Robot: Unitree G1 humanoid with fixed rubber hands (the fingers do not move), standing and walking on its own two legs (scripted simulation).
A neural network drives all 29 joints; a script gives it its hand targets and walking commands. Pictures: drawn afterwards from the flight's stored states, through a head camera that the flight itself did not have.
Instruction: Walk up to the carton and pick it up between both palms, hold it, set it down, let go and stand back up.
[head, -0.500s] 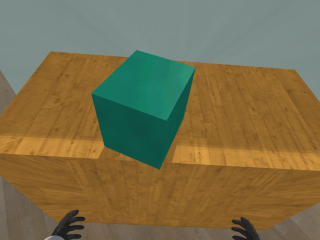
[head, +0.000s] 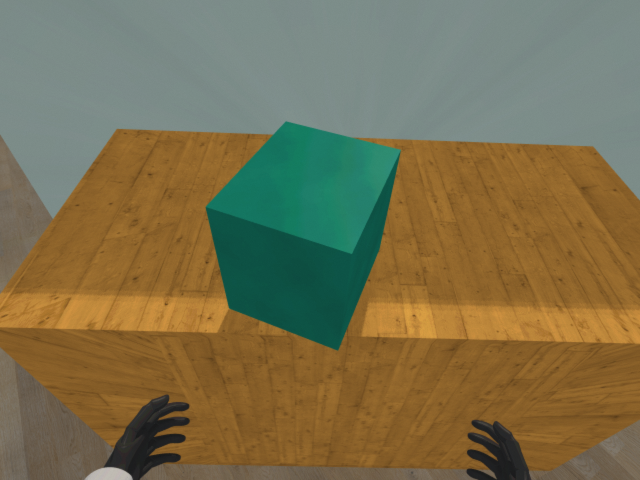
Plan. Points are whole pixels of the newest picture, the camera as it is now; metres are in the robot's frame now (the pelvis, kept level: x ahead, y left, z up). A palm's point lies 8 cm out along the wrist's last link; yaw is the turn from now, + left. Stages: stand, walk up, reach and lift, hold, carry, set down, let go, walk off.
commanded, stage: reach and lift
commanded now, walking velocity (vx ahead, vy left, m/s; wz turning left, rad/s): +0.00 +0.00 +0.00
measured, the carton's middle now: (311, 232) +0.46 +0.05 +0.05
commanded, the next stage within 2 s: none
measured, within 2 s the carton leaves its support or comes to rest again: neither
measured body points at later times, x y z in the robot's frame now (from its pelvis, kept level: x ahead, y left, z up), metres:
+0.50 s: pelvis +0.00 -0.01 +0.00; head -0.02 +0.01 +0.44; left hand +0.17 +0.25 +0.01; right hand +0.17 -0.17 +0.01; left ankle -0.03 +0.11 -0.75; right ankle +0.02 -0.17 -0.75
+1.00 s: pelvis +0.02 +0.02 +0.00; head +0.04 +0.04 +0.44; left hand +0.22 +0.25 +0.04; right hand +0.24 -0.15 +0.04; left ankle -0.03 +0.11 -0.75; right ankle +0.02 -0.17 -0.74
